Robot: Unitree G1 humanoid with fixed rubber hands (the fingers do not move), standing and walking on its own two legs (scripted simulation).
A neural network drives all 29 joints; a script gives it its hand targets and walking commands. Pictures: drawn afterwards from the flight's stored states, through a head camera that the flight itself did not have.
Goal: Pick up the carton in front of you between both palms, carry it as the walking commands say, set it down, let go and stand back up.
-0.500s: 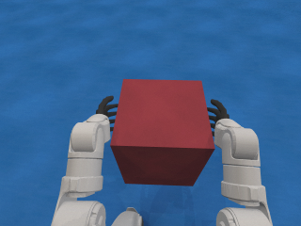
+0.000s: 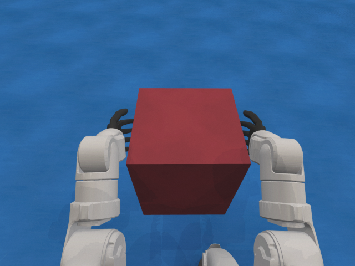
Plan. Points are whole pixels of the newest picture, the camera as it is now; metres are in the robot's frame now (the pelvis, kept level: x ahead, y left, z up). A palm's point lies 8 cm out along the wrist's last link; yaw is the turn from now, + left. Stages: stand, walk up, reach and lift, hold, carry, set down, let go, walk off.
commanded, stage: carry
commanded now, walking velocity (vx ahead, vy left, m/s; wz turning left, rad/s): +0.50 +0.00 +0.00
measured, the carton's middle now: (184, 155) +0.37 -0.02 +0.04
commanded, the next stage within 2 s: none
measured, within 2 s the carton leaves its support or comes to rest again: neither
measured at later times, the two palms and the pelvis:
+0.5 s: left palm (128, 79) +0.59 +0.13 +0.11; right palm (231, 79) +0.60 -0.17 +0.10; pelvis +0.31 -0.03 +0.01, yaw +2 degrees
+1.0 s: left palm (129, 33) +0.87 +0.16 +0.10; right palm (210, 34) +0.86 -0.14 +0.11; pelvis +0.61 +0.01 +0.01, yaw -1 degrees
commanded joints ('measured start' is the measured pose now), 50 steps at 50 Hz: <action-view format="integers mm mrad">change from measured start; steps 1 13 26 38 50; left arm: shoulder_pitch -655 -508 42 -41 45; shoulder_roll -1047 -1171 -1007 -1048 -984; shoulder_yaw -656 -694 -793 -842 -834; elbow -18 -211 -393 -392 -409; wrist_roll -364 -393 -363 -376 -346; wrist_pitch -34 -32 -9 -5 -1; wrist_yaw -194 -260 -326 -322 -288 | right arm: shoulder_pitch -691 -513 38 0 57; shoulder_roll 1080 1194 1044 1083 967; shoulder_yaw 642 687 819 807 802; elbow -71 -223 -453 -425 -462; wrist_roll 434 385 275 331 333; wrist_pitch -6 -3 12 13 27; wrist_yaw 278 275 268 319 317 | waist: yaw -22 76 88 54 44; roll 129 -56 -155 48 123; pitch -372 -472 -284 -317 -196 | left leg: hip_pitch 402 -467 -460 161 207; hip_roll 213 135 100 401 302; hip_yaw -137 -77 99 -293 2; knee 0 692 178 -207 -273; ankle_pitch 827 -8 258 93 255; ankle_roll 70 -101 -115 60 31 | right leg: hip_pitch -6 923 913 115 114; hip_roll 54 -253 -158 -71 -40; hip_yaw -79 287 13 54 -102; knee -190 -585 -612 279 -254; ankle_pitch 106 266 500 -185 108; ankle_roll -15 -152 -123 -10 31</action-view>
